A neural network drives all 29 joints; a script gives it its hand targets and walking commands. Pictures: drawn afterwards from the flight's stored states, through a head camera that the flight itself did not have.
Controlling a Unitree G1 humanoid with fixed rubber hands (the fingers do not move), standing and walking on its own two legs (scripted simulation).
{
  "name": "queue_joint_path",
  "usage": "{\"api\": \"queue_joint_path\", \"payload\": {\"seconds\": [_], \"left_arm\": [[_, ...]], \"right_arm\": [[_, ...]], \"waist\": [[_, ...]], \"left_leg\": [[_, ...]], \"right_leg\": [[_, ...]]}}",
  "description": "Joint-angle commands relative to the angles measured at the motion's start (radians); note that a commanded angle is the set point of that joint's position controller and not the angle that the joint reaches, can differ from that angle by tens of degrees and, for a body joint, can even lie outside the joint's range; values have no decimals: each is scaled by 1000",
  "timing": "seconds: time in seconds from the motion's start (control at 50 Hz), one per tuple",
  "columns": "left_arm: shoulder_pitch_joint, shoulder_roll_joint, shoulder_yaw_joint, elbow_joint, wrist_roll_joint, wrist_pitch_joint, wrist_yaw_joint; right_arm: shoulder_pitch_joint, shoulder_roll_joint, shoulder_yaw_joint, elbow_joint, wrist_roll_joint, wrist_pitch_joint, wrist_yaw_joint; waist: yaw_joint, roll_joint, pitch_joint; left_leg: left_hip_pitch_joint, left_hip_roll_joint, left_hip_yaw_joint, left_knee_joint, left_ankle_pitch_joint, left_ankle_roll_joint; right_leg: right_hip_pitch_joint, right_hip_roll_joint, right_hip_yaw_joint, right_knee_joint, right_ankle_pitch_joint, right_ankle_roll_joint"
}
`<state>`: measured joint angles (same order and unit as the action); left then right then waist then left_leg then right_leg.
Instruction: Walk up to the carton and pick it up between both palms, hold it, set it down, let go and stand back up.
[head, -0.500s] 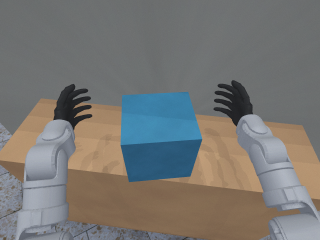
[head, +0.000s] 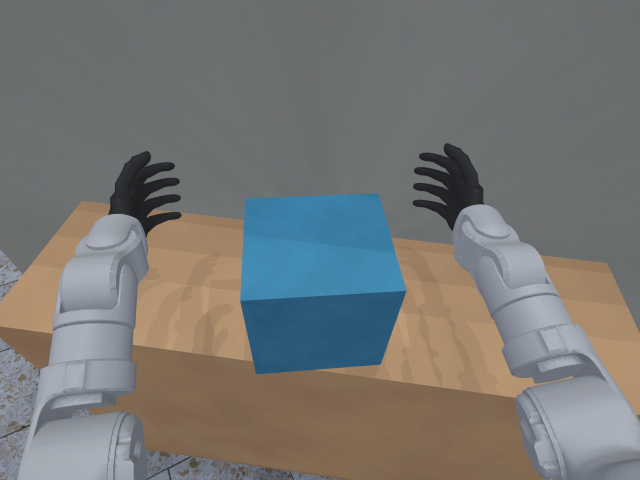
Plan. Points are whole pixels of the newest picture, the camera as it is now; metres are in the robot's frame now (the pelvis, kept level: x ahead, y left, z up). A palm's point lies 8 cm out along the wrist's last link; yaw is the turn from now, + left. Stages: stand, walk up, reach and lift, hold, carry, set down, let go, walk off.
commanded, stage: reach and lift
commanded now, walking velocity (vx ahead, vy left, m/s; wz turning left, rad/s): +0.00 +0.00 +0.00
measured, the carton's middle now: (316, 285) +0.37 +0.01 +0.02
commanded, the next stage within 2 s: none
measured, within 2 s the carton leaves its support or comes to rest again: neither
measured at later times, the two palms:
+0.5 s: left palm (168, 268) +0.36 +0.20 +0.07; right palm (433, 256) +0.39 -0.15 +0.07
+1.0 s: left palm (202, 263) +0.37 +0.16 +0.07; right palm (411, 252) +0.39 -0.12 +0.07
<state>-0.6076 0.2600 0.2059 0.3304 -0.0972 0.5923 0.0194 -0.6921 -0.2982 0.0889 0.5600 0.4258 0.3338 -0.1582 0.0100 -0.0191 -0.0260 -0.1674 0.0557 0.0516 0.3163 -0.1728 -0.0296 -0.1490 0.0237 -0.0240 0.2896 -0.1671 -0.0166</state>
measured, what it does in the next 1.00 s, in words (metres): stands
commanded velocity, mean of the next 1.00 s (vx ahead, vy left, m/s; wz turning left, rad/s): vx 0.00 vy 0.00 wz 0.00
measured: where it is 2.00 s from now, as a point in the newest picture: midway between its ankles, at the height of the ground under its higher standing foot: outside the picture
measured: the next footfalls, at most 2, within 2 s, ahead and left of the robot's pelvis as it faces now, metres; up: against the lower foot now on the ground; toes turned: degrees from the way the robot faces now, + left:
none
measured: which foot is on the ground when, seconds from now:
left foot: down 0.00-1.00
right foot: down 0.00-1.00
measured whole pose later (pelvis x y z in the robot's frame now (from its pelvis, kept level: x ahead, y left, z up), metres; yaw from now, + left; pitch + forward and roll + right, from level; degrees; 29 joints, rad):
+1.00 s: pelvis -0.01 +0.00 +0.00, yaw +0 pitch +5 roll -1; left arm -0.61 -0.02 0.19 0.64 0.09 0.15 0.12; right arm -0.69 -0.07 -0.02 0.90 0.18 -0.03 -0.20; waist 0.05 -0.03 -0.03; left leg -0.28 0.06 0.05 0.37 -0.18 -0.03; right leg -0.25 0.03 -0.03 0.32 -0.15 -0.02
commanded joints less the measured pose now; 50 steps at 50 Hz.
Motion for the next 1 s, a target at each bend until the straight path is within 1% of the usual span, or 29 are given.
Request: {"api": "queue_joint_path", "payload": {"seconds": [0.0, 0.08, 0.12, 0.18, 0.2, 0.22, 0.24, 0.26, 0.32, 0.34, 0.4, 0.44, 0.48, 0.52, 0.54, 0.56, 0.62, 0.66, 0.68, 0.74, 0.8, 0.82, 0.84, 0.88, 0.9, 0.92, 0.94, 0.96, 0.98], "left_arm": [[-258, 48, 1, -124, 28, -138, -8], [-316, 36, -31, -166, 22, -242, 12], [-346, 28, -52, -159, 12, -292, 30], [-365, 7, -77, -81, 3, -365, 52], [-366, -1, -81, -38, 4, -392, 58], [-352, -19, -82, -38, 18, -406, 67], [-347, -25, -75, -14, 25, -417, 72], [-336, -30, -77, 31, 29, -425, 72], [-321, -45, -75, 132, 44, -461, 68], [-318, -47, -67, 159, 55, -476, 64], [-349, -50, -62, 204, 60, -521, 61], [-364, -61, -65, 217, 70, -546, 63], [-372, -71, -60, 206, 82, -563, 65], [-382, -82, -60, 219, 86, -567, 67], [-378, -91, -59, 235, 88, -564, 66], [-390, -97, -56, 245, 95, -563, 67], [-387, -114, -45, 228, 104, -568, 74], [-401, -143, -49, 231, 115, -565, 77], [-400, -152, -49, 224, 124, -565, 82], [-404, -182, -51, 206, 142, -554, 95], [-404, -208, -60, 155, 152, -527, 107], [-401, -220, -55, 158, 156, -514, 106], [-389, -214, -39, 166, 161, -504, 103], [-396, -225, -31, 152, 178, -499, 102], [-390, -235, -29, 142, 186, -496, 102], [-384, -244, -28, 124, 197, -490, 104], [-379, -244, -28, 116, 201, -482, 104], [-383, -250, -25, 101, 205, -477, 106], [-375, -249, -18, 109, 212, -469, 106]], "right_arm": [[-273, -48, -64, -119, -65, -111, 4], [-313, -37, -123, -154, -143, -206, 10], [-339, -33, -145, -153, -175, -247, 13], [-358, -16, -158, -94, -210, -293, 22], [-360, -8, -158, -59, -220, -307, 25], [-309, -16, -159, -3, -221, -316, 32], [-314, -13, -159, 23, -221, -326, 36], [-317, -9, -147, 50, -221, -334, 38], [-328, 5, -133, 122, -222, -362, 37], [-321, 17, -124, 138, -222, -372, 35], [-358, 31, -118, 140, -222, -404, 30], [-370, 37, -114, 161, -218, -423, 29], [-368, 31, -112, 174, -209, -439, 29], [-377, 37, -97, 197, -200, -440, 28], [-378, 48, -87, 211, -197, -438, 25], [-387, 55, -87, 224, -199, -434, 23], [-387, 81, -80, 210, -205, -431, 14], [-386, 97, -91, 235, -211, -421, 13], [-383, 104, -95, 231, -216, -421, 12], [-387, 118, -115, 216, -238, -422, -2], [-403, 134, -121, 170, -247, -422, -19], [-413, 148, -122, 164, -253, -417, -24], [-410, 161, -112, 164, -251, -410, -27], [-406, 178, -107, 161, -257, -405, -34], [-400, 179, -108, 156, -258, -407, -37], [-390, 174, -106, 161, -254, -408, -40], [-393, 176, -105, 149, -251, -410, -44], [-396, 178, -106, 141, -256, -415, -49], [-402, 183, -97, 133, -251, -415, -53]], "waist": [[7, 43, -332], [6, 78, -388], [8, 88, -431], [13, 74, -479], [16, 65, -487], [13, 67, -501], [25, 59, -500], [25, 34, -493], [31, 7, -458], [40, 7, -448], [47, -15, -458], [41, 6, -477], [43, 34, -507], [41, 34, -491], [41, 21, -461], [43, 17, -454], [43, -2, -457], [36, 7, -434], [41, 23, -443], [36, 33, -452], [37, 38, -476], [37, 22, -457], [49, 2, -448], [51, -5, -449], [49, -2, -455], [51, 23, -457], [47, 16, -453], [51, 20, -462], [55, 18, -445]], "left_leg": [[188, -76, -4, 47, 388, -14], [231, -70, -7, 83, 410, -37], [247, -63, -11, 98, 401, -41], [231, -54, -15, 109, 362, -30], [217, -52, -16, 110, 350, -24], [209, -47, -6, 107, 364, -33], [195, -47, -4, 108, 376, -31], [175, -48, -3, 106, 366, -26], [110, -53, 2, 101, 345, -14], [86, -59, 6, 98, 337, -12], [36, -63, 12, 95, 329, -4], [41, -63, 12, 104, 368, -12], [60, -63, 11, 115, 399, -24], [70, -61, 8, 117, 402, -23], [62, -65, 10, 114, 397, -17], [55, -64, 10, 104, 368, -13], [58, -61, 12, 101, 375, -5], [71, -59, 12, 93, 358, -7], [81, -58, 13, 91, 355, -9], [105, -56, 14, 98, 365, -18], [120, -58, 16, 111, 395, -23], [113, -59, 17, 110, 387, -19], [102, -62, 22, 105, 378, -9], [91, -64, 25, 97, 375, -4], [108, -63, 24, 97, 388, -7], [125, -61, 25, 102, 414, -15], [132, -61, 24, 103, 414, -16], [132, -63, 27, 105, 423, -20], [122, -64, 28, 104, 412, -13]], "right_leg": [[128, 44, 0, 18, 384, 50], [40, 54, -21, 8, 295, 44], [-10, 54, -29, 6, 249, 39], [-53, 47, -26, 8, 194, 32], [-58, 43, -23, 11, 183, 31], [-47, 52, -28, 21, 161, 27], [-38, 49, -23, 19, 164, 26], [-28, 48, -19, 21, 158, 30], [4, 39, -5, 29, 177, 39], [27, 35, 0, 33, 184, 43], [64, 30, 7, 43, 214, 49], [68, 25, 10, 52, 267, 49], [54, 28, 6, 54, 277, 43], [48, 27, 5, 50, 271, 41], [50, 26, 8, 47, 270, 44], [48, 25, 7, 42, 239, 44], [53, 25, 12, 39, 248, 47], [35, 26, 9, 30, 215, 45], [24, 26, 9, 25, 194, 41], [7, 31, 3, 17, 175, 34], [13, 38, -6, 20, 207, 37], [22, 37, -8, 20, 210, 39], [34, 34, -2, 23, 224, 47], [58, 32, 1, 32, 247, 54], [65, 34, -1, 30, 260, 53], [69, 38, -2, 31, 274, 48], [65, 39, -2, 28, 280, 49], [68, 40, -5, 31, 291, 50], [74, 37, 0, 30, 297, 52]]}}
